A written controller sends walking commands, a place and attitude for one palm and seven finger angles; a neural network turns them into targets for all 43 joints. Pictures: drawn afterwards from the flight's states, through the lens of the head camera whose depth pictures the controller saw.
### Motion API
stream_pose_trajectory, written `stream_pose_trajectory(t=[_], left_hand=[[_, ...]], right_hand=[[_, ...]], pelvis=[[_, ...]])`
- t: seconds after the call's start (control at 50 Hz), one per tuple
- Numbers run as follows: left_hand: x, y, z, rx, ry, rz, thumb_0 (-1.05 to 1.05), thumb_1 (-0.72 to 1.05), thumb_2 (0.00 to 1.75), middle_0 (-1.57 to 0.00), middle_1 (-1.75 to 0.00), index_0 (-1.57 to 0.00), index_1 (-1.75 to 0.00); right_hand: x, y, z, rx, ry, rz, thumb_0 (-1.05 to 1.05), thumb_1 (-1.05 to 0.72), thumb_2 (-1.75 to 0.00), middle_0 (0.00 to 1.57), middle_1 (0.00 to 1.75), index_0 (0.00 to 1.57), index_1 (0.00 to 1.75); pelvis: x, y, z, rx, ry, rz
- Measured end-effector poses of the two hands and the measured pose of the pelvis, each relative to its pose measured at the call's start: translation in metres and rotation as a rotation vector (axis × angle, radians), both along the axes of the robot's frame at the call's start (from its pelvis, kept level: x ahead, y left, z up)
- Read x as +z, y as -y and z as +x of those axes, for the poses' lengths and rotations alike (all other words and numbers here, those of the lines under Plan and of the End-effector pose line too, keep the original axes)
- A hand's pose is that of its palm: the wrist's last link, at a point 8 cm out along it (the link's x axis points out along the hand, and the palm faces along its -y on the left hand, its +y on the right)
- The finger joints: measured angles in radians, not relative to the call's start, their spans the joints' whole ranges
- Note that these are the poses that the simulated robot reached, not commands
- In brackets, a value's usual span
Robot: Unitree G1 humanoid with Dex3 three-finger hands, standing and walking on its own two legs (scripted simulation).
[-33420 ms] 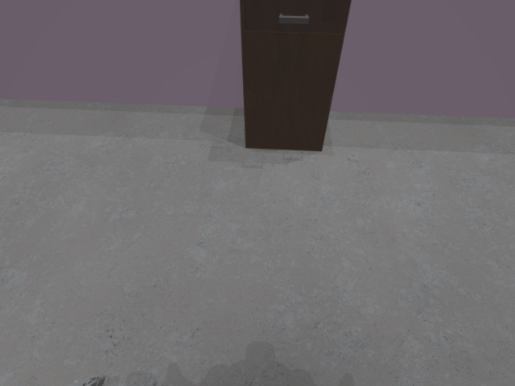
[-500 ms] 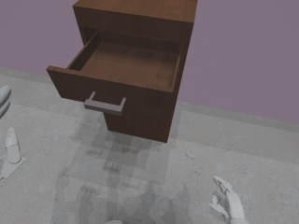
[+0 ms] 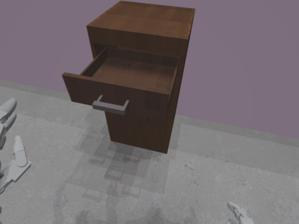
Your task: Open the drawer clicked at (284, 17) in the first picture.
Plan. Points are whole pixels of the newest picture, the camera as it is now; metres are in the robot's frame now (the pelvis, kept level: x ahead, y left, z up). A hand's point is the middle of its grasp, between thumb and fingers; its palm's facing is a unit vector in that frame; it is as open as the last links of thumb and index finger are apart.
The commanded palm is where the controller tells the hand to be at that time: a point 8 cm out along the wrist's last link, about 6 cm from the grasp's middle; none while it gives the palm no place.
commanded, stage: stop stepping back and stand still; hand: left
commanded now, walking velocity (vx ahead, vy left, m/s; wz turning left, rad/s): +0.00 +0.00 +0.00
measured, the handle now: (111, 103) +0.54 +0.17 +0.00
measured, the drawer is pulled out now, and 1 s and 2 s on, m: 0.28 0.28 0.28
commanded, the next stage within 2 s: let the arm hang, fingers relaxed in 0.04 s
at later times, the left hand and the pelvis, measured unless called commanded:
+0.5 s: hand out of the picture +0.02 +0.18 -0.17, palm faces +0.07 -0.98 -0.19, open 6.9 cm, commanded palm none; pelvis +0.00 +0.00 +0.00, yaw +1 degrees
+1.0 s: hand out of the picture -0.01 +0.16 -0.17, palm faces +0.04 -0.98 -0.18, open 7.4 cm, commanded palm none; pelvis +0.00 +0.01 +0.01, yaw -1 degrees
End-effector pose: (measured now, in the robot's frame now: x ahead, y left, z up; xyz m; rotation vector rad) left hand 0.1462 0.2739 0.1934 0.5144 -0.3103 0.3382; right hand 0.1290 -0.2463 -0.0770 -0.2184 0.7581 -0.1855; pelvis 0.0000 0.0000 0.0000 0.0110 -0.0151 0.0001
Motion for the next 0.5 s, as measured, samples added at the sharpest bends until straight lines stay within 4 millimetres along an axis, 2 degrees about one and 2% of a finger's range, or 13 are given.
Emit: stream_pose_trajectory(t=[0.14,0.16,0.18,0.2,0.24,0.26,0.32,0.36,0.38,0.4,0.42,0.5], left_hand=[[-0.006,0.000,0.003,-0.009,-0.026,-0.011,0.01,0.89,0.90,-0.21,-0.30,-0.21,-0.30],[-0.012,-0.002,0.007,-0.012,-0.051,0.008,0.01,0.89,0.90,-0.21,-0.30,-0.21,-0.30],[-0.029,-0.006,0.015,-0.009,-0.119,0.003,0.00,0.89,0.90,-0.21,-0.30,-0.21,-0.30],[-0.054,-0.011,0.023,0.009,-0.218,-0.033,0.00,0.89,0.90,-0.20,-0.30,-0.21,-0.30],[-0.119,-0.019,0.031,0.071,-0.465,-0.153,0.00,0.89,0.90,-0.20,-0.30,-0.20,-0.30],[-0.154,-0.019,0.029,0.102,-0.596,-0.218,0.00,0.90,0.90,-0.20,-0.30,-0.20,-0.30],[-0.249,-0.001,0.000,0.151,-0.972,-0.382,0.00,0.90,0.90,-0.19,-0.30,-0.20,-0.30],[-0.294,0.021,-0.033,0.148,-1.192,-0.465,0.00,0.91,0.90,-0.19,-0.30,-0.19,-0.30],[-0.311,0.034,-0.052,0.141,-1.290,-0.501,0.00,0.91,0.90,-0.19,-0.30,-0.19,-0.30],[-0.324,0.046,-0.071,0.135,-1.377,-0.535,0.01,0.91,0.90,-0.19,-0.30,-0.19,-0.30],[-0.331,0.051,-0.087,0.171,-1.420,-0.575,0.00,0.94,0.90,-0.20,-0.30,-0.20,-0.30],[-0.338,0.041,-0.139,0.265,-1.554,-0.599,-0.02,1.01,0.90,-0.20,-0.30,-0.21,-0.30]], right_hand=[[0.006,-0.017,0.013,0.034,0.038,0.008,0.01,-0.90,-0.90,0.20,0.30,0.20,0.30],[0.003,-0.019,0.016,0.056,0.044,0.021,0.01,-0.90,-0.90,0.20,0.30,0.20,0.30],[-0.004,-0.021,0.019,0.079,0.030,0.037,0.01,-0.90,-0.90,0.20,0.30,0.20,0.30],[-0.012,-0.021,0.020,0.093,0.003,0.051,0.01,-0.90,-0.90,0.20,0.30,0.20,0.30],[-0.029,-0.024,0.019,0.101,-0.065,0.073,0.01,-0.90,-0.90,0.20,0.30,0.20,0.30],[-0.035,-0.025,0.016,0.099,-0.099,0.082,0.01,-0.90,-0.90,0.20,0.30,0.21,0.30],[-0.046,-0.028,-0.004,0.074,-0.198,0.095,0.01,-0.90,-0.90,0.20,0.30,0.21,0.30],[-0.049,-0.029,-0.023,0.044,-0.266,0.095,0.01,-0.90,-0.90,0.20,0.30,0.20,0.30],[-0.050,-0.030,-0.034,0.030,-0.304,0.093,0.01,-0.90,-0.90,0.20,0.30,0.20,0.30],[-0.051,-0.030,-0.046,0.016,-0.345,0.091,0.01,-0.90,-0.90,0.20,0.30,0.20,0.30],[-0.051,-0.030,-0.058,0.002,-0.387,0.086,0.00,-0.91,-0.90,0.20,0.30,0.20,0.30],[-0.050,-0.018,-0.102,-0.047,-0.543,0.045,0.00,-0.94,-0.90,0.20,0.30,0.21,0.30]], pelvis=[[0.001,-0.003,0.003,-0.002,0.002,0.000],[0.000,-0.004,0.003,0.010,-0.007,-0.001],[-0.002,-0.004,0.003,0.023,-0.015,-0.001],[-0.004,-0.006,0.003,0.030,-0.020,-0.001],[-0.006,-0.007,0.002,0.037,-0.021,-0.004],[-0.007,-0.007,0.002,0.039,-0.018,-0.005],[-0.009,-0.006,0.002,0.037,0.003,-0.003],[-0.008,-0.005,0.002,0.028,0.015,-0.004],[-0.006,-0.005,0.002,0.023,0.019,-0.005],[-0.005,-0.005,0.001,0.018,0.021,-0.007],[-0.003,-0.004,0.001,0.016,0.020,-0.010],[0.003,-0.003,0.000,0.014,0.014,-0.018]])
